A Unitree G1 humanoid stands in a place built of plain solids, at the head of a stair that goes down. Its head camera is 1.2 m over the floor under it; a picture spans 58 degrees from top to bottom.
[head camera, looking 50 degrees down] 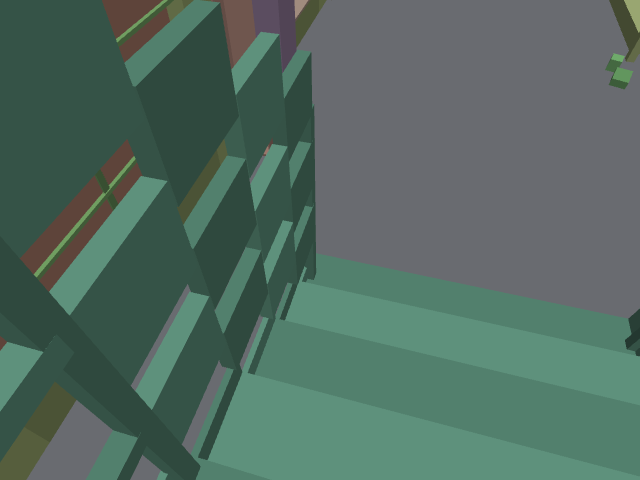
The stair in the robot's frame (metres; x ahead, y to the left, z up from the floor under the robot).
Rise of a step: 0.16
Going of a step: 0.30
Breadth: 1.60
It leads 15 degrees to the right of straight ahead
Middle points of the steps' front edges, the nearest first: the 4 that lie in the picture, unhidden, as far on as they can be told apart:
0.38 -0.50 -0.16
0.67 -0.58 -0.32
0.96 -0.65 -0.48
1.25 -0.73 -0.64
